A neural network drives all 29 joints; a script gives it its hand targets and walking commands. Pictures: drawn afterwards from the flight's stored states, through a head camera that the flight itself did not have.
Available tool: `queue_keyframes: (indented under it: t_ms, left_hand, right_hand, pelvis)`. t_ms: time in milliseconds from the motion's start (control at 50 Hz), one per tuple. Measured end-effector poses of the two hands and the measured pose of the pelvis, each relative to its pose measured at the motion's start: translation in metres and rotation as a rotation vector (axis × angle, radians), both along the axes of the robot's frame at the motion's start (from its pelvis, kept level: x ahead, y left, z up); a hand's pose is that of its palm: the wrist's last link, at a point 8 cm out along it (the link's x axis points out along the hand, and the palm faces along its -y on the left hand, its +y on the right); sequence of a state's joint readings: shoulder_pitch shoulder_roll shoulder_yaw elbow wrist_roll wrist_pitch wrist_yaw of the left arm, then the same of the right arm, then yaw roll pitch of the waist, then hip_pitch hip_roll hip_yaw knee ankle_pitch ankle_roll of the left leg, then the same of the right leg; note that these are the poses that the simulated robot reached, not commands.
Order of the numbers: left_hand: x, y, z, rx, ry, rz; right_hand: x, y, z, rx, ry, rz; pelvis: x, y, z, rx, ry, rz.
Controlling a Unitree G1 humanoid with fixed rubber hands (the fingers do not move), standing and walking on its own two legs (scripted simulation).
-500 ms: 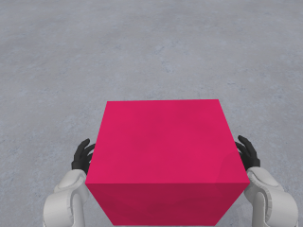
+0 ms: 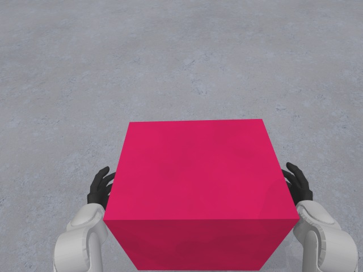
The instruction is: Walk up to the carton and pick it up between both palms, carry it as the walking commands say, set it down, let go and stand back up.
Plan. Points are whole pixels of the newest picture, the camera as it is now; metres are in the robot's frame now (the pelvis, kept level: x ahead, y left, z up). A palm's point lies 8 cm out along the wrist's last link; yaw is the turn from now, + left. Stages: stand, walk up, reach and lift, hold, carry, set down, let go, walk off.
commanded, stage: carry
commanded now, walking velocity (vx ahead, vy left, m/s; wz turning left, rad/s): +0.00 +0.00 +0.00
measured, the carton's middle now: (196, 198) +0.28 -0.01 -0.02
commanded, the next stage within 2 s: none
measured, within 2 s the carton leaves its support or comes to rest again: neither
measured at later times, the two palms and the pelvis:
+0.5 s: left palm (97, 196) +0.25 +0.19 +0.06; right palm (293, 193) +0.25 -0.19 +0.06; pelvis +0.02 +0.01 +0.00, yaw -1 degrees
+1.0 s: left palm (88, 232) +0.19 +0.19 +0.07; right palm (307, 231) +0.18 -0.19 +0.06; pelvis -0.05 +0.01 +0.00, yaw -1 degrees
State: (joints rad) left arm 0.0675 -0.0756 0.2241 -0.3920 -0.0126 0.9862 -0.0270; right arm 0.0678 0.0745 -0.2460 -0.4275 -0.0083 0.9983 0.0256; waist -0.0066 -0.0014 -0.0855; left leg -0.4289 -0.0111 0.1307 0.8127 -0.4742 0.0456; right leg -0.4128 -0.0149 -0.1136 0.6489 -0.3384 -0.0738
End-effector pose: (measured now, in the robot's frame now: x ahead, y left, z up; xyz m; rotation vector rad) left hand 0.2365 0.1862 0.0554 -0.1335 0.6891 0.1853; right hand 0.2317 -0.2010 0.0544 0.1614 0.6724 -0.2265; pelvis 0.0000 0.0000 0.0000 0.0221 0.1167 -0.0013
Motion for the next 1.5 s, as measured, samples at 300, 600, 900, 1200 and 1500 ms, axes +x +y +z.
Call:
queue_keyframes:
  t_ms: [300,600,900,1200,1500]
  left_hand:
    - [0.032,0.013,0.006,-0.012,-0.031,0.0]
    - [0.001,0.005,0.009,-0.004,-0.04,0.0]
    - [-0.045,0.005,0.009,-0.004,-0.039,0.0]
    - [-0.053,0.008,0.011,-0.007,-0.05,-0.001]
    - [-0.054,0.011,0.01,-0.009,-0.049,-0.001]
  right_hand:
    - [0.031,0.014,0.01,-0.01,-0.031,0.0]
    - [-0.001,0.005,0.008,0.011,-0.039,-0.007]
    - [-0.047,0.005,0.008,0.01,-0.038,-0.005]
    - [-0.054,0.008,0.013,0.0,-0.049,-0.001]
    - [-0.054,0.011,0.012,-0.003,-0.047,0.0]
  pelvis:
    - [0.033,0.013,0.0,-0.024,-0.02,-0.008]
    - [0.004,0.006,-0.003,-0.017,-0.061,-0.011]
    - [-0.043,0.006,0.001,-0.017,-0.108,-0.013]
    - [-0.056,0.008,0.003,-0.021,-0.113,-0.013]
    - [-0.058,0.011,0.003,-0.025,-0.113,-0.012]
